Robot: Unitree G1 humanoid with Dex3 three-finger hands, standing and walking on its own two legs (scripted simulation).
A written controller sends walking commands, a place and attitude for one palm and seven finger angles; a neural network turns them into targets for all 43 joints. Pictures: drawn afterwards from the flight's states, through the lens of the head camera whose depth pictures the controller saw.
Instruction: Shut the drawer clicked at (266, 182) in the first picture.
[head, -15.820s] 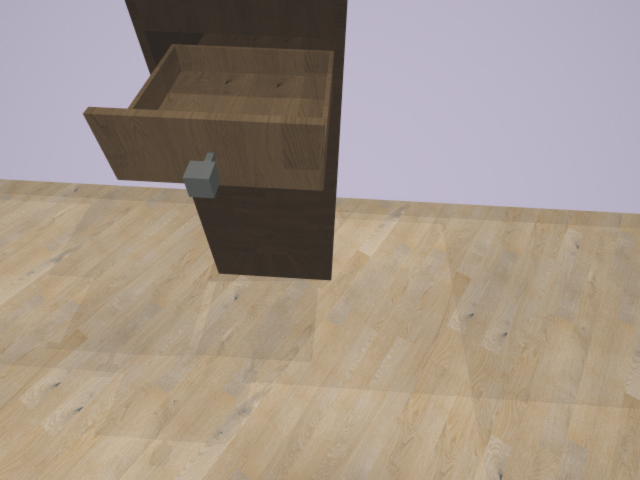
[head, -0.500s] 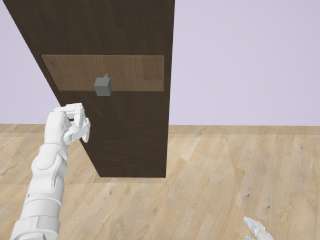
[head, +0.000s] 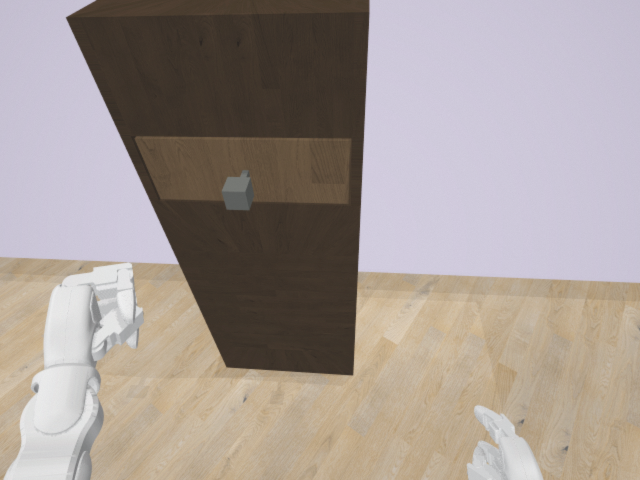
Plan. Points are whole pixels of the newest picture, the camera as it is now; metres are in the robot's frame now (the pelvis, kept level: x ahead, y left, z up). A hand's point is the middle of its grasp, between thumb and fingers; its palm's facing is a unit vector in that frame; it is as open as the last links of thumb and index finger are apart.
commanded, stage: draw the hand back to the body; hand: left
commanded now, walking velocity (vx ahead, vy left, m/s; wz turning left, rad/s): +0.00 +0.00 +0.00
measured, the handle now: (241, 186) +0.58 +0.21 +0.05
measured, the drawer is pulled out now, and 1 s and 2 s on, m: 0.00 0.00 0.00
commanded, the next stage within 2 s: step back with the hand held close in 0.48 s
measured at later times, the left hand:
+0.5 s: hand (77, 364) +0.18 +0.24 +0.15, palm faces +0.43 -0.82 -0.38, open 3.2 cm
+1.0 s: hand (61, 377) +0.17 +0.26 +0.15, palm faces +0.27 -0.82 -0.50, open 3.2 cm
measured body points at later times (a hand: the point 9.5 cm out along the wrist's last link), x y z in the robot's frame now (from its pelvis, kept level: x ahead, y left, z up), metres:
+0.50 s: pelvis +0.00 +0.00 +0.00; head -0.02 -0.03 +0.45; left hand +0.15 +0.29 +0.17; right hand +0.20 -0.21 -0.09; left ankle -0.01 +0.10 -0.74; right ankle -0.03 -0.10 -0.74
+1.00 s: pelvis -0.03 +0.02 +0.00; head +0.00 +0.02 +0.45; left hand +0.15 +0.30 +0.17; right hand +0.15 -0.23 -0.09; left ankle -0.01 +0.10 -0.74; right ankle -0.03 -0.10 -0.74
